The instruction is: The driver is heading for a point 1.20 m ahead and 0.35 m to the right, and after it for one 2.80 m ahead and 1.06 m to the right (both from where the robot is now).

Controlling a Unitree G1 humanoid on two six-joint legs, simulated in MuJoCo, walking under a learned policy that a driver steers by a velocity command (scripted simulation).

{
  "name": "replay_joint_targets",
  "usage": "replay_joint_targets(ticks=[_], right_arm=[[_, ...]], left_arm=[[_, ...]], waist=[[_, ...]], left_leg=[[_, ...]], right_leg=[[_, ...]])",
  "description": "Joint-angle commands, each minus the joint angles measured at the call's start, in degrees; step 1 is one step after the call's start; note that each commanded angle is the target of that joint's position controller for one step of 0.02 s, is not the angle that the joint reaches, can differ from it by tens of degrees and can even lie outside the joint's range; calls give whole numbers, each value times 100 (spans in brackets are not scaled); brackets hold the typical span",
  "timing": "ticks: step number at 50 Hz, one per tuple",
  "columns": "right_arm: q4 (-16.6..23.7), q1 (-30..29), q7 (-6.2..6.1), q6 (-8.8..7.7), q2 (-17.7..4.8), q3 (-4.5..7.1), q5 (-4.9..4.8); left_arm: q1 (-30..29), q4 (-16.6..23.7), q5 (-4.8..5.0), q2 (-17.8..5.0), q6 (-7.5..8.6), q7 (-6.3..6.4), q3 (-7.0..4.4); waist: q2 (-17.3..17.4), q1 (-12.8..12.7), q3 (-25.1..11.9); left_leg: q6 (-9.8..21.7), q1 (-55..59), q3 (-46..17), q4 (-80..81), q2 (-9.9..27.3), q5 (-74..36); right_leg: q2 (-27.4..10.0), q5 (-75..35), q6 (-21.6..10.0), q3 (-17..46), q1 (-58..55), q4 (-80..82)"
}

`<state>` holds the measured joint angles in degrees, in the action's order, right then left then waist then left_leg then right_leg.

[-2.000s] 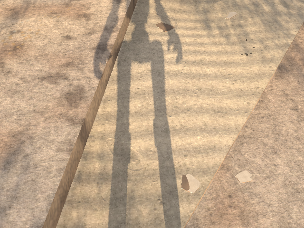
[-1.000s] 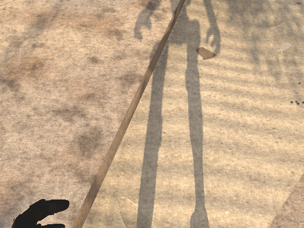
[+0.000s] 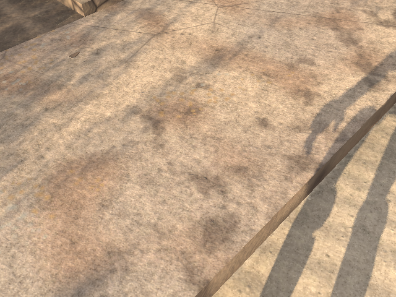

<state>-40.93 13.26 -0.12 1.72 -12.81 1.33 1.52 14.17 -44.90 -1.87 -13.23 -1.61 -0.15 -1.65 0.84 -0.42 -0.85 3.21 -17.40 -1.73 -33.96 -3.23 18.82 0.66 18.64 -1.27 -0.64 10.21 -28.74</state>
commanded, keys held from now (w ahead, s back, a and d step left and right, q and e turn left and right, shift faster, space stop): w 0.18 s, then w+e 0.82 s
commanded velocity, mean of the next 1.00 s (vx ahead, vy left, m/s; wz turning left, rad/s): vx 0.44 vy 0.00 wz -0.34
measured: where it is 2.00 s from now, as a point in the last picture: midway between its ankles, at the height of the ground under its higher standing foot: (313, 218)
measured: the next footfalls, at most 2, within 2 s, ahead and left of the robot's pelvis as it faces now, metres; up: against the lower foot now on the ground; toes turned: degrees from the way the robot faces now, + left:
left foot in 0.24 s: +0.14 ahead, +0.11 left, +0.00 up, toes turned +0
right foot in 0.76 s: +0.41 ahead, -0.13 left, +0.00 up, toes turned -21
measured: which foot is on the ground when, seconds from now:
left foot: up 0.00-0.22, down 0.24-0.76, up 0.78-1.00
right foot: down 0.00-0.26, up 0.28-0.74, down 0.76-1.00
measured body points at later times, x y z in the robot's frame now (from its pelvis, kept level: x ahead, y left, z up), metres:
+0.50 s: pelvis +0.15 +0.03 +0.01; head +0.17 +0.04 +0.46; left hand +0.29 +0.27 -0.12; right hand +0.14 -0.24 -0.11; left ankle +0.10 +0.11 -0.73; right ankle +0.18 -0.12 -0.66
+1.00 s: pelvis +0.38 -0.09 +0.00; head +0.40 -0.11 +0.45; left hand +0.53 +0.14 -0.13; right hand +0.44 -0.37 -0.10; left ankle +0.42 +0.04 -0.49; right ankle +0.37 -0.12 -0.73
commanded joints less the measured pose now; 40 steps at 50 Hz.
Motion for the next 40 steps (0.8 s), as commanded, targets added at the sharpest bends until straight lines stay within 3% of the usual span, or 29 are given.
replay_joint_targets(ticks=[1,3,6,9,11,12,13,14,15,16,18,21,25,28,31,33,36,37,38,39,40], right_arm=[[815,-1140,59,-230,-716,212,69],[590,-654,149,-316,-751,268,67],[420,-558,271,-376,-535,224,52],[416,-642,217,-376,-410,192,56],[131,131,89,-441,-493,256,90],[-73,790,-2,-502,-727,338,135],[-113,1531,-97,-546,-1320,457,236],[-263,1782,-93,-507,-1788,570,148],[-225,1349,-72,-487,-1360,453,121],[-118,836,-46,-509,-1020,346,72],[-114,570,-82,-598,-744,249,37],[-259,751,-80,-715,-747,252,43],[-441,1043,-74,-741,-666,247,4],[-515,995,-67,-746,-663,250,3],[-588,1014,-89,-746,-733,272,-18],[-656,1080,-124,-712,-812,287,-31],[-679,983,-177,-599,-1109,358,-39],[-645,877,-173,-546,-1166,377,-46],[-571,755,-143,-534,-1173,375,-103],[-413,996,-81,-554,-366,200,-4],[-8,1014,-44,-556,-449,194,-155]], left_arm=[[827,-19,-40,-1298,177,21,-370],[487,33,8,-954,272,18,-292],[407,-37,46,-824,420,-37,-286],[547,-176,78,-889,439,-55,-324],[534,-237,170,-917,423,-29,-331],[459,-202,176,-776,458,-10,-281],[254,89,206,-286,488,-34,-120],[302,196,132,-424,443,-12,-161],[330,102,29,-738,380,-28,-258],[354,26,49,-713,380,-111,-268],[349,-67,29,-582,350,-200,-263],[173,-10,-7,-429,283,-292,-235],[-557,287,-30,-352,207,-365,-217],[-998,484,-9,-251,187,-440,-156],[-1456,696,5,-217,178,-498,-107],[-1472,760,-38,-262,154,-467,-131],[-739,647,-54,-452,170,-343,-241],[-16,427,-72,-582,225,-295,-319],[728,197,-132,-780,296,-209,-431],[709,190,-112,-1247,329,-142,-521],[846,345,-62,-1865,241,-158,-685]], waist=[[-1309,-504,1132],[-945,-151,968],[-932,-149,637],[-1042,-168,532],[-663,261,332],[-271,568,-30],[940,921,-555],[1499,838,-283],[766,536,245],[537,294,575],[406,147,643],[296,123,481],[329,233,652],[370,216,723],[386,282,798],[370,253,681],[584,-118,-45],[547,-425,-433],[251,-827,-794],[-736,-384,-1005],[-1513,-464,-1926]], left_leg=[[25,-2011,109,-1156,125,704],[22,-1937,28,-1526,304,435],[-1,-1283,373,-957,244,65],[24,-195,625,72,87,1],[40,1301,648,946,-68,-660],[83,2321,201,1112,272,-565],[384,3195,-1655,1888,1783,969],[842,2600,-3305,2627,2653,2042],[906,1955,-3050,2595,2584,2458],[792,1550,-2464,2690,2317,2084],[530,1396,-1397,2850,1933,637],[471,1604,-445,2711,1776,-1105],[571,1803,159,2651,1836,-1995],[493,1651,705,2531,1758,-2658],[366,1634,1091,2441,1761,-3242],[249,1941,1286,2031,1819,-4664],[182,2450,1438,419,1860,-6958],[164,2200,1421,-609,1825,-6632],[37,1327,1517,-2055,1582,-5193],[-93,-396,1399,-3710,942,162],[-323,-2120,531,-5684,-16,1323]], right_leg=[[-2130,2425,-1251,3007,-331,2479],[-1785,1639,-1103,2421,-569,2426],[-1146,150,-894,1283,-712,2121],[-1050,-679,-884,894,-321,1817],[-967,-1366,-748,874,393,1088],[-734,-1471,-579,679,914,294],[-162,-298,-276,199,1839,-1361],[341,1288,-281,99,2625,-2446],[-58,1101,-432,587,2678,-3101],[-230,637,-469,615,2664,-3141],[-368,-39,-347,521,2536,-3062],[-372,-601,-146,410,2781,-3282],[-401,-992,67,279,3481,-2978],[-409,-1498,79,32,3232,-2142],[-350,-1709,-124,-411,2730,-1219],[-133,-1533,-355,-695,2366,-888],[352,-754,-774,-870,1434,-698],[509,-779,-899,-788,583,-404],[429,-1046,-1001,-453,-669,192],[-961,-1521,-1160,1296,-1888,41],[-2017,-1289,-2323,4213,-3120,870]])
